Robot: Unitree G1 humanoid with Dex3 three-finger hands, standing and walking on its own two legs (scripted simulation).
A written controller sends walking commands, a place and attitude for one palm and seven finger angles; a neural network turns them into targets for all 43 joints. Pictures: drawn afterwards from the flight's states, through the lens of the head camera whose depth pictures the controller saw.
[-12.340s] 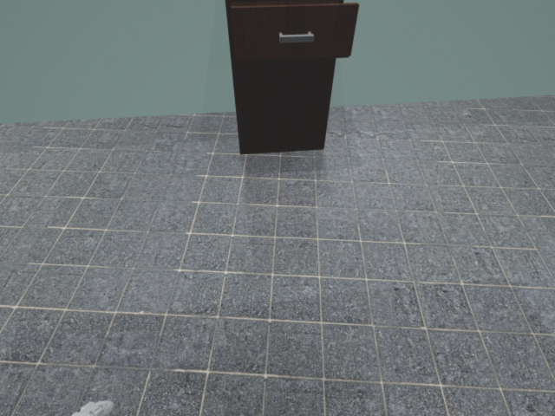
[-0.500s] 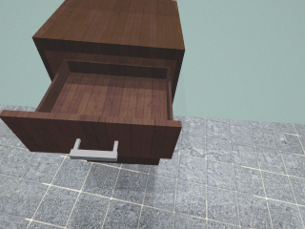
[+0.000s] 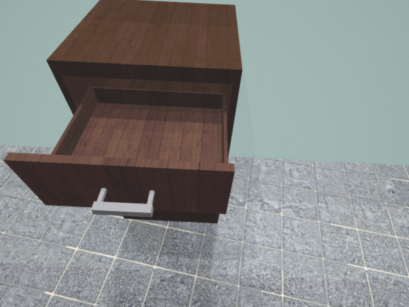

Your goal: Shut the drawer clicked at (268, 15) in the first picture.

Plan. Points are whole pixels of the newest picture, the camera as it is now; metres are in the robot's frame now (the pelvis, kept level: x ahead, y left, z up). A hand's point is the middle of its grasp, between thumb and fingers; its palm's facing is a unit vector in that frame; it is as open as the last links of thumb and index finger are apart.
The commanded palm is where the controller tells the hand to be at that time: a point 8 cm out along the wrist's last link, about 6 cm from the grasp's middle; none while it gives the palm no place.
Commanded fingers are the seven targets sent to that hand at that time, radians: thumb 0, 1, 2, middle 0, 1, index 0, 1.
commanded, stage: come to a stop and stand still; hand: left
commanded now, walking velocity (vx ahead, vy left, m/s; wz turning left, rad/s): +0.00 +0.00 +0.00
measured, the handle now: (125, 201) +0.32 +0.20 +0.00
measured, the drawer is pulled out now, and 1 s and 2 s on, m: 0.29 0.29 0.29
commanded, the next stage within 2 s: look again from close up in 0.66 s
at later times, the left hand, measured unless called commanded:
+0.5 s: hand out of the picture -0.05 +0.16 -0.18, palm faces +0.05 -0.99 -0.13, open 7.3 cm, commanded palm none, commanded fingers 0.00 0.90 0.90 -0.20 -0.30 -0.20 -0.30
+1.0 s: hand out of the picture -0.01 +0.21 -0.18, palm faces +0.05 -0.98 -0.20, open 7.3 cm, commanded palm none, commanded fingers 0.00 0.90 0.90 -0.20 -0.30 -0.20 -0.30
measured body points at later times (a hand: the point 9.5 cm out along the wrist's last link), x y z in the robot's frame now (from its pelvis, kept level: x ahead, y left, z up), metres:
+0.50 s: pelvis -0.02 +0.02 +0.00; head +0.00 +0.03 +0.45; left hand -0.05 +0.22 -0.16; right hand -0.04 -0.18 -0.16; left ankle +0.00 +0.10 -0.74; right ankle -0.03 -0.09 -0.74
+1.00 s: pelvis -0.01 +0.04 -0.01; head +0.01 +0.04 +0.44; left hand -0.01 +0.26 -0.16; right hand +0.01 -0.19 -0.16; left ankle +0.00 +0.10 -0.74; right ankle -0.03 -0.09 -0.74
